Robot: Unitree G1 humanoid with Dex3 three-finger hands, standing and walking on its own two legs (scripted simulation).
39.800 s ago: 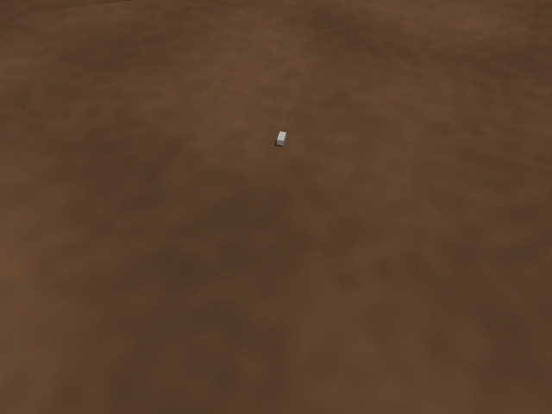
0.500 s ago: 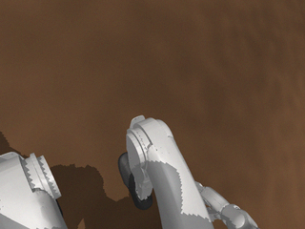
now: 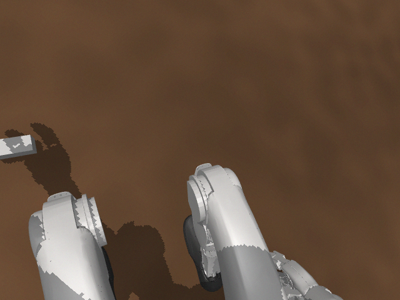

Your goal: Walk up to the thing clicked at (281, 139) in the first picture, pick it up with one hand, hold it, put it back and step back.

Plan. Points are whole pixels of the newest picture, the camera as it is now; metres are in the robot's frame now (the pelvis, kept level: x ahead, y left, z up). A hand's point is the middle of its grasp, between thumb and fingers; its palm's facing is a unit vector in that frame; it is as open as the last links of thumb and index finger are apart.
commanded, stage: withdraw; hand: left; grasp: from above
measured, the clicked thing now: (14, 147) +0.44 +0.32 -0.30
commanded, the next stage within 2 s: home in 0.44 s
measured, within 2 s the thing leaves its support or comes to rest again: neither
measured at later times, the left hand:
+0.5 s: hand out of the picture +0.42 +0.33 -0.15, palm faces -0.49 -0.09 -0.87, open 13.1 cm
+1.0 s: hand out of the picture +0.38 +0.31 -0.03, palm faces -0.30 -0.49 -0.82, open 9.1 cm
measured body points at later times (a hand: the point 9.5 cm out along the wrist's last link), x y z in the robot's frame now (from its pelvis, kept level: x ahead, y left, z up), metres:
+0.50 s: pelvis -0.02 -0.01 +0.02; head +0.21 +0.09 +0.39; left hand +0.44 +0.34 -0.10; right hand +0.05 -0.28 -0.07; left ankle +0.06 +0.14 -0.28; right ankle +0.10 -0.13 -0.28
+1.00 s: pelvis +0.00 -0.01 +0.09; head +0.20 +0.06 +0.49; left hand +0.40 +0.34 +0.02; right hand +0.11 -0.25 -0.03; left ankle +0.06 +0.14 -0.28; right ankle +0.10 -0.13 -0.28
